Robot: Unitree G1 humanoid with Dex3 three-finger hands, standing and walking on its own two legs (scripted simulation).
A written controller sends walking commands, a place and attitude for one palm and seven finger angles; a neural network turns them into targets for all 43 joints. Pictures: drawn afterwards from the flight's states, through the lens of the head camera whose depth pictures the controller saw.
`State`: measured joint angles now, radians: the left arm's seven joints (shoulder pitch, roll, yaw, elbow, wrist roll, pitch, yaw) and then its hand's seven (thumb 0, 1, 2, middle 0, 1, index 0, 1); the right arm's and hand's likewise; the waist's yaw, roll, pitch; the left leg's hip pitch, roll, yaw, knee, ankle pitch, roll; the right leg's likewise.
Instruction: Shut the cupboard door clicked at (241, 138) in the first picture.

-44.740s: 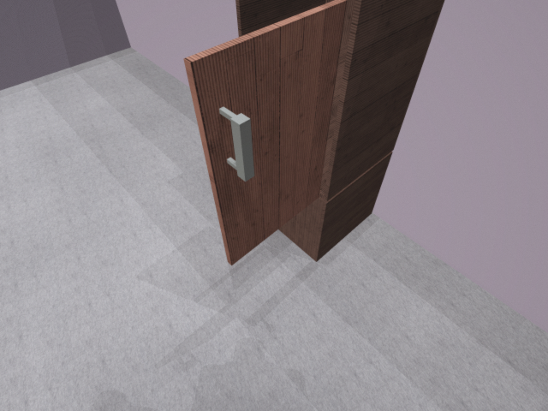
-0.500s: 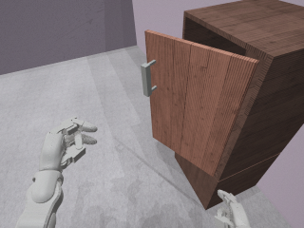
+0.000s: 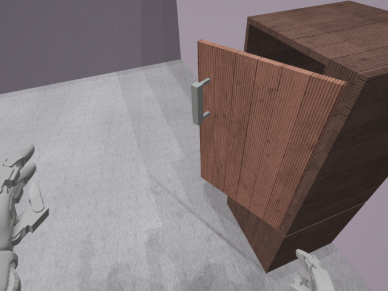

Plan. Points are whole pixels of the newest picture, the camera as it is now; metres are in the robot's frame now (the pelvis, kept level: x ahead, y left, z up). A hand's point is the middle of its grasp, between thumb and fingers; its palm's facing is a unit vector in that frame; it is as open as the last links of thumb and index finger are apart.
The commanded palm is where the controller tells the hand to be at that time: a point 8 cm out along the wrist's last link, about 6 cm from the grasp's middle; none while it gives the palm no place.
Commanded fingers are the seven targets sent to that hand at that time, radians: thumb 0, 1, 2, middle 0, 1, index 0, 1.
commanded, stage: draw the hand back to the body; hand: left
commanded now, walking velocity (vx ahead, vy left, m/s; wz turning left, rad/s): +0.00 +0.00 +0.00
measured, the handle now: (202, 101) +0.62 +0.06 +0.08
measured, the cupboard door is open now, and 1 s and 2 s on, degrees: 27 27 27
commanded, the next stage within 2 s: step back with the hand held close in 0.18 s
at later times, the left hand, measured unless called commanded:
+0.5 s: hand (47, 204) +0.19 +0.27 +0.16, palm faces +0.42 -0.79 -0.44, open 7.4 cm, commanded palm +0.14 +0.30 +0.17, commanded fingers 0.00 0.90 0.90 -0.20 -0.30 -0.20 -0.30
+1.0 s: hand (19, 234) +0.14 +0.28 +0.15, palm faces +0.42 -0.78 -0.46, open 7.4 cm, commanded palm +0.09 +0.32 +0.17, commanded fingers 0.00 0.90 0.90 -0.20 -0.30 -0.20 -0.30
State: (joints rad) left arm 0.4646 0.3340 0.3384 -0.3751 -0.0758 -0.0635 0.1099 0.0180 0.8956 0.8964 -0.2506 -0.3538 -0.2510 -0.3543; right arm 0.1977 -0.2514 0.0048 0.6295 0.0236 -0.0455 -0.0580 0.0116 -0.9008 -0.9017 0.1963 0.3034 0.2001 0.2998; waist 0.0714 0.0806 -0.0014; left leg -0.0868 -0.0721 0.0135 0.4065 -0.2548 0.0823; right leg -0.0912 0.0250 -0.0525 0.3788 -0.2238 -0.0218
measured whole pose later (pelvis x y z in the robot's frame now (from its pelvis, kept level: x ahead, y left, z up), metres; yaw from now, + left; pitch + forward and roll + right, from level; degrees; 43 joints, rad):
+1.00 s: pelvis -0.07 +0.02 -0.02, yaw -2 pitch +0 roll -1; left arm 0.51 0.41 0.45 -0.48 -0.03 -0.20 0.13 0.02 0.89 0.90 -0.21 -0.31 -0.21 -0.31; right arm 0.23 -0.23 0.00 0.54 0.02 0.01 -0.08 0.01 -0.90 -0.90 0.20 0.30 0.20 0.30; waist 0.01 0.00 -0.01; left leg -0.38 -0.07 0.07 0.64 -0.27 0.12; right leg -0.40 0.01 -0.02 0.61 -0.22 0.00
